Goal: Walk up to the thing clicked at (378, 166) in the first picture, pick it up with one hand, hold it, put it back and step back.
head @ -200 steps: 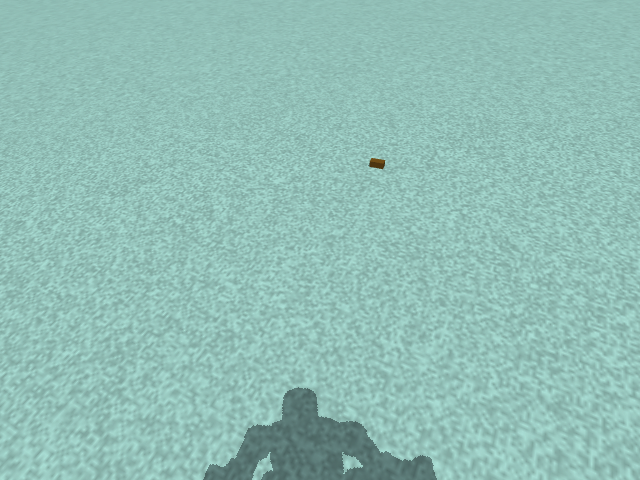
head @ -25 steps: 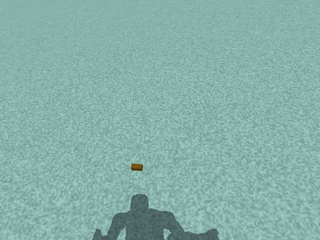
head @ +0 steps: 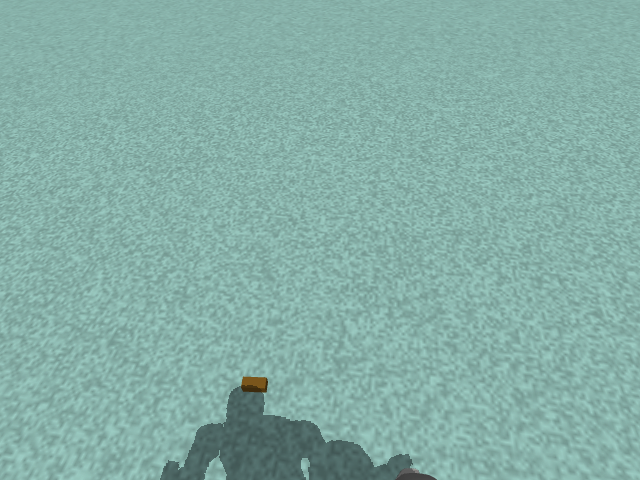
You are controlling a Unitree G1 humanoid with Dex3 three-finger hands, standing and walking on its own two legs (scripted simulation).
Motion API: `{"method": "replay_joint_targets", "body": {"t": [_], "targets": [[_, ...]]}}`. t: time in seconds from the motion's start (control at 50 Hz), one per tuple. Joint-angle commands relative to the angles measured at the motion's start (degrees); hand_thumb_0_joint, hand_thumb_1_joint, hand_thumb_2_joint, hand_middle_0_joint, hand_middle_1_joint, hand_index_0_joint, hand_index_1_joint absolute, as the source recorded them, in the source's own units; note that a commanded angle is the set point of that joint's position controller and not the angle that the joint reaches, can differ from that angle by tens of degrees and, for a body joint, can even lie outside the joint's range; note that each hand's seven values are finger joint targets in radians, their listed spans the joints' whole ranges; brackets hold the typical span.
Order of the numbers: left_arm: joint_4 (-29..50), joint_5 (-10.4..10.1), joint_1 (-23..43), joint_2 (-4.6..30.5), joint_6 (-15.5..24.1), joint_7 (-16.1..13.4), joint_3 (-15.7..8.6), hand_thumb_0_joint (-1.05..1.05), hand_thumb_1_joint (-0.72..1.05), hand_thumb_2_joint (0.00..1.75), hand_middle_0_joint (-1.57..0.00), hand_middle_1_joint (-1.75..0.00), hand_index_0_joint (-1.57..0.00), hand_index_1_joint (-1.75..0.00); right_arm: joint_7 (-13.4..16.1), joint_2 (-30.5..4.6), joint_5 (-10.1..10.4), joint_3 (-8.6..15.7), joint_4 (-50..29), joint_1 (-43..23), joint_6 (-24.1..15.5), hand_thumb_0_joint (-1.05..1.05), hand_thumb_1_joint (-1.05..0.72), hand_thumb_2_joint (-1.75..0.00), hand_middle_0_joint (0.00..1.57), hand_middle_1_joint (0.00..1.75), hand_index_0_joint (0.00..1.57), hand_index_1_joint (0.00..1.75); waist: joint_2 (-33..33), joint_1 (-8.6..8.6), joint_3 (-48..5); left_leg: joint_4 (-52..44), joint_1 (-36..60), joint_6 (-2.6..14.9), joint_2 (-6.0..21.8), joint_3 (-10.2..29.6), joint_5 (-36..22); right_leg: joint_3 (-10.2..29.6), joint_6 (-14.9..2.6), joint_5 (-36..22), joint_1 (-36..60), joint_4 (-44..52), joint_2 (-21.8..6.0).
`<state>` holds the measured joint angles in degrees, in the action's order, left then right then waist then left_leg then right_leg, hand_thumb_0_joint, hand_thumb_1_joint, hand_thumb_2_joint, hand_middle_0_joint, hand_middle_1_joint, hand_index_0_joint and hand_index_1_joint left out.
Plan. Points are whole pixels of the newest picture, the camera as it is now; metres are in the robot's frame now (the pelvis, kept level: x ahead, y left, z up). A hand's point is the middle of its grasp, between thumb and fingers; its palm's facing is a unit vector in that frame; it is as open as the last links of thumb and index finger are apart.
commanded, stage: walk up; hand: left
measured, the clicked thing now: (254, 384) +0.57 +0.23 -0.75
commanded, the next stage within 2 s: stand in 1.72 s
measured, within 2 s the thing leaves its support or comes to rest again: neither
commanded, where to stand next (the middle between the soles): +0.19 -0.01 m, yaw -1 degrees
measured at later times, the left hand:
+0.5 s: hand out of the picture +0.17 +0.28 -0.16, palm faces +0.00 -0.92 -0.38, open 7.4 cm
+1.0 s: hand out of the picture +0.19 +0.28 -0.15, palm faces +0.02 -0.94 -0.35, open 7.4 cm
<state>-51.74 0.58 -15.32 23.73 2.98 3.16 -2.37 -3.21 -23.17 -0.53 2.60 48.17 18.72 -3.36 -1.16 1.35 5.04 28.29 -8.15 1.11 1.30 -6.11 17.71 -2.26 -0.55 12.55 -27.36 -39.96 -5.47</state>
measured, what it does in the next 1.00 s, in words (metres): walks ahead: right foot, then left foot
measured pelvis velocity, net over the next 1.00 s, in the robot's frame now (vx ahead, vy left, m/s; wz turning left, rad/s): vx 0.12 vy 0.02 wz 0.01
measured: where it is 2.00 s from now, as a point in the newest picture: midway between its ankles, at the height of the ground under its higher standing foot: outside the picture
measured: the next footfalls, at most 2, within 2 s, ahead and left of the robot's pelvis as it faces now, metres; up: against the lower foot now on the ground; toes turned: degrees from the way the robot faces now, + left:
right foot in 0.06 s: +0.18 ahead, -0.13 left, +0.00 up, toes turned -3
left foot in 0.42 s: +0.20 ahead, +0.15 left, +0.00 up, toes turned +1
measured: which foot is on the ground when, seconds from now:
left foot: down 0.00-0.08, up 0.10-0.40, down 0.42-1.00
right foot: up 0.00-0.04, down 0.06-1.00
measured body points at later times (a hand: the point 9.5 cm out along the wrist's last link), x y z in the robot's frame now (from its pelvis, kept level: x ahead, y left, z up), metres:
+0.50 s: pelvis +0.10 +0.01 -0.02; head +0.12 +0.01 +0.43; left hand +0.17 +0.33 -0.14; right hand +0.18 -0.30 -0.14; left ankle +0.17 +0.15 -0.74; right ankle +0.14 -0.12 -0.73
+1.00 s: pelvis +0.12 +0.02 +0.01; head +0.13 +0.02 +0.46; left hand +0.19 +0.33 -0.12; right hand +0.25 -0.27 -0.12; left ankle +0.17 +0.15 -0.74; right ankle +0.14 -0.13 -0.74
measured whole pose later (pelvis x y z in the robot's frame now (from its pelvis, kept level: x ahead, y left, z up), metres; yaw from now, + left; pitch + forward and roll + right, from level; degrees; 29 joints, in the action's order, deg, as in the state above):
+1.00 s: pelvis +0.12 +0.02 +0.01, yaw +1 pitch -3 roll +0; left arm -67.2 -0.1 -4.3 20.5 0.7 0.5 0.3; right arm -1.1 -20.3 0.6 -0.3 65.5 0.0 -0.3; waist 1.0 -1.6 3.4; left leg 22.3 -11.7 -1.1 2.2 -0.8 8.2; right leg -2.2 2.2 10.2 -8.7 -21.4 -2.9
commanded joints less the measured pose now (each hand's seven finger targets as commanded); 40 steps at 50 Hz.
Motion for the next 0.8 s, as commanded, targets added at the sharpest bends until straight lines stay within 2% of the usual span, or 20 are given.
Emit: {"method": "replay_joint_targets", "body": {"t": [0.0, 0.02, 0.04, 0.06, 0.08, 0.12, 0.18, 0.26, 0.3, 0.36, 0.38, 0.4, 0.42, 0.44, 0.46, 0.52, 0.56, 0.62, 0.7, 0.78], "targets": [[2.59, -0.15, -3.36, 9.71, 2.51, -0.77, -3.67, 0.00, 0.90, 0.90, -0.20, -0.30, -0.20, -0.30, 0.91, -14.90, 0.30, 4.45, -5.69, -2.04, -0.43, 0.00, -0.90, -0.90, 0.20, 0.30, 0.20, 0.30, 6.90, -2.24, -3.56, -1.68, -7.07, 8.88, 10.95, 7.54, -9.85, -3.42, -0.73, -5.02, 14.61, 8.88, 3.97], [1.55, -0.02, -7.00, 11.50, 2.84, -1.30, -4.46, 0.00, 0.90, 0.90, -0.20, -0.30, -0.20, -0.30, 0.93, -12.92, 0.45, 3.63, -6.20, -1.86, -0.35, 0.00, -0.90, -0.90, 0.20, 0.30, 0.20, 0.30, 2.68, -4.42, -5.52, 4.40, -10.63, 7.35, 9.34, 6.42, -9.51, -2.02, -1.52, -3.45, 22.29, 9.94, 4.71], [0.88, 0.22, -11.50, 14.27, 3.24, -1.94, -5.60, 0.00, 0.90, 0.90, -0.20, -0.30, -0.20, -0.30, 0.89, -9.94, 0.56, 2.58, -6.52, 0.01, -0.41, 0.00, -0.90, -0.90, 0.20, 0.30, 0.20, 0.30, -7.22, -6.68, -8.15, 18.00, -15.34, 5.43, 4.96, 2.75, -4.99, 6.02, -3.33, 4.58, 29.12, 16.46, -0.52], [2.19, 0.46, -12.42, 19.61, 3.72, -2.98, -6.66, 0.00, 0.90, 0.90, -0.20, -0.30, -0.20, -0.30, 1.04, -6.11, 0.44, 1.01, -6.79, 2.56, -0.08, 0.00, -0.90, -0.90, 0.20, 0.30, 0.20, 0.30, -16.16, -6.07, -9.58, 31.08, -25.66, 1.61, -1.91, 1.48, 12.09, 31.76, -8.16, 7.49, 33.60, 22.99, -16.75], [2.92, -0.37, -10.12, 20.53, 3.18, -2.98, -6.25, 0.00, 0.90, 0.90, -0.20, -0.30, -0.20, -0.30, 1.87, -12.57, 0.09, 2.92, -5.31, 1.10, 1.04, 0.00, -0.90, -0.90, 0.20, 0.30, 0.20, 0.30, -8.32, -6.20, -7.30, 36.03, -26.94, 1.52, -0.66, 6.48, 15.71, 38.79, -14.51, 11.66, 27.97, 24.41, -20.73], [4.38, -0.95, -5.91, 17.59, 2.99, -3.29, -5.32, 0.00, 0.90, 0.90, -0.20, -0.30, -0.20, -0.30, 2.17, -13.28, 0.50, 3.30, -3.47, 0.75, 1.66, 0.00, -0.90, -0.90, 0.20, 0.30, 0.20, 0.30, -4.76, -4.47, -2.69, 38.07, -27.93, 1.16, 2.28, 10.56, 11.03, 29.23, -14.51, 7.98, 21.89, 23.96, -16.77], [5.46, -0.33, -2.23, 14.99, 2.86, -3.53, -4.31, 0.00, 0.90, 0.90, -0.20, -0.30, -0.20, -0.30, 1.63, -12.02, 0.03, 3.30, -0.76, 3.75, 2.02, 0.00, -0.90, -0.90, 0.20, 0.30, 0.20, 0.30, -7.21, -1.77, -2.66, 31.33, -21.95, 0.02, 3.66, 9.20, 5.88, 15.26, -11.81, -2.46, 14.92, 22.00, -11.03], [5.64, 0.59, 0.48, 13.53, 2.28, -3.76, -3.38, 0.00, 0.90, 0.90, -0.20, -0.30, -0.20, -0.30, 1.61, -9.01, -0.07, 2.57, 1.06, 1.56, 2.69, 0.00, -0.90, -0.90, 0.20, 0.30, 0.20, 0.30, -8.85, -1.72, -4.31, 16.78, -12.43, -1.20, 2.84, 5.79, 2.12, 7.28, -10.59, -10.42, 8.03, 17.97, -8.41], [5.18, 0.21, 1.97, 13.41, 1.50, -3.83, -3.04, 0.00, 0.90, 0.90, -0.20, -0.30, -0.20, -0.30, 2.03, -8.82, 0.25, 2.43, 1.96, -0.56, 2.47, 0.00, -0.90, -0.90, 0.20, 0.30, 0.20, 0.30, -9.54, -2.17, -6.12, 12.91, -9.32, -1.34, 1.40, 3.88, -0.63, 6.95, -10.40, -13.62, 7.78, 14.26, -8.29], [4.42, -0.72, 4.47, 12.25, 0.08, -3.77, -1.94, 0.00, 0.90, 0.90, -0.20, -0.30, -0.20, -0.30, 2.87, -9.85, 0.20, 2.65, 3.33, -1.68, 1.78, 0.00, -0.90, -0.90, 0.20, 0.30, 0.20, 0.30, -6.41, -0.69, -6.67, 5.51, -2.02, -0.13, 0.20, 3.53, -7.67, 6.60, -7.50, -7.52, 2.33, 8.51, -6.77], [4.15, -0.88, 4.60, 10.88, -0.40, -3.71, -1.27, 0.00, 0.90, 0.90, -0.20, -0.30, -0.20, -0.30, 3.19, -11.53, -0.35, 2.94, 3.47, -2.01, 1.48, 0.00, -0.90, -0.90, 0.20, 0.30, 0.20, 0.30, -3.61, -0.11, -6.50, 1.53, -1.44, 0.98, 3.01, 7.92, -7.59, 6.57, -5.44, -2.63, 0.23, 6.72, -5.79], [3.91, -1.36, 3.62, 8.39, -0.86, -3.60, -0.64, 0.00, 0.90, 0.90, -0.20, -0.30, -0.20, -0.30, 3.42, -14.52, -0.70, 3.13, 3.02, -3.77, 1.04, 0.00, -0.90, -0.90, 0.20, 0.30, 0.20, 0.30, 4.47, -1.58, -6.59, -3.56, -3.36, 2.94, 11.04, 19.07, -7.21, 4.02, -2.64, 4.30, -0.13, 2.17, -1.48], [1.92, -1.91, 1.67, 8.90, -1.58, -3.87, -0.65, 0.00, 0.90, 0.90, -0.20, -0.30, -0.20, -0.30, 3.35, -16.94, 0.06, 3.06, 2.18, -8.41, 0.87, 0.00, -0.90, -0.90, 0.20, 0.30, 0.20, 0.30, 9.67, -3.13, -6.67, -7.46, -10.56, 8.08, 16.40, 26.75, -0.62, 0.74, -1.03, 13.30, 6.38, -0.97, 3.57], [-0.81, -1.54, 1.25, 10.45, -1.84, -4.03, -1.22, 0.00, 0.90, 0.90, -0.20, -0.30, -0.20, -0.30, 3.11, -15.96, 0.28, 2.65, 2.66, -11.18, 1.19, 0.00, -0.90, -0.90, 0.20, 0.30, 0.20, 0.30, 8.50, -3.65, -5.43, -7.37, -16.24, 8.86, 15.41, 24.83, 2.84, 1.89, -1.09, 14.49, 12.60, -1.31, 2.75], [-1.44, -1.26, 1.71, 10.09, -1.65, -3.82, -0.91, 0.00, 0.90, 0.90, -0.20, -0.30, -0.20, -0.30, 3.13, -14.10, 0.22, 1.84, 2.97, -12.88, 1.43, 0.00, -0.90, -0.90, 0.20, 0.30, 0.20, 0.30, 6.95, -4.17, -5.53, -5.94, -15.88, 6.65, 12.26, 19.87, 3.30, 1.93, -1.52, 12.37, 12.97, 3.37, 2.75], [-4.13, -0.98, 3.56, 11.29, -1.12, -3.57, -0.88, 0.00, 0.90, 0.90, -0.20, -0.30, -0.20, -0.30, 2.97, -11.46, 0.62, 0.44, 5.15, -14.21, 1.86, 0.00, -0.90, -0.90, 0.20, 0.30, 0.20, 0.30, 8.13, -3.35, -4.03, -3.72, -14.94, 1.82, 7.34, 14.90, 6.43, 6.48, -2.27, 6.72, 12.81, 11.47, -0.63], [-4.73, -0.90, 7.15, 11.32, -1.05, -3.37, -0.48, 0.00, 0.90, 0.90, -0.20, -0.30, -0.20, -0.30, 2.93, -11.51, 0.54, 0.17, 6.72, -13.87, 1.81, 0.00, -0.90, -0.90, 0.20, 0.30, 0.20, 0.30, 7.42, -1.70, -3.94, -5.50, -11.48, 1.65, 6.95, 15.16, 7.45, 6.51, -2.28, 6.62, 10.86, 12.47, -0.86], [-7.36, -1.21, 6.62, 10.14, -0.72, -3.41, 0.08, 0.00, 0.90, 0.90, -0.20, -0.30, -0.20, -0.30, 2.97, -11.35, 0.65, -0.37, 8.26, -16.32, 1.37, 0.00, -0.90, -0.90, 0.20, 0.30, 0.20, 0.30, 6.67, -2.89, -6.94, -4.97, -8.31, 2.38, 8.19, 14.92, -2.26, 4.76, -1.30, 0.09, 14.78, 13.60, -0.39], [-8.99, -1.52, 9.57, 9.91, -0.62, -3.41, 0.30, 0.00, 0.90, 0.90, -0.20, -0.30, -0.20, -0.30, 3.19, -10.85, 0.96, -0.65, 10.33, -17.01, 1.16, 0.00, -0.90, -0.90, 0.20, 0.30, 0.20, 0.30, 5.26, -2.05, -8.62, -4.74, -3.32, 1.46, 7.40, 12.26, -14.01, 4.81, -0.49, -7.94, 16.04, 15.24, -1.54], [-10.93, -1.37, 11.11, 9.10, -0.94, -3.39, 0.64, 0.00, 0.90, 0.90, -0.20, -0.30, -0.20, -0.30, 3.28, -10.28, 1.13, -0.45, 11.98, -19.12, 1.48, 0.00, -0.90, -0.90, 0.20, 0.30, 0.20, 0.30, 3.46, -2.07, -8.77, -6.80, -0.84, 1.11, 7.53, 11.60, -14.35, 4.63, -0.33, -7.41, 16.74, 18.09, -2.10]]}}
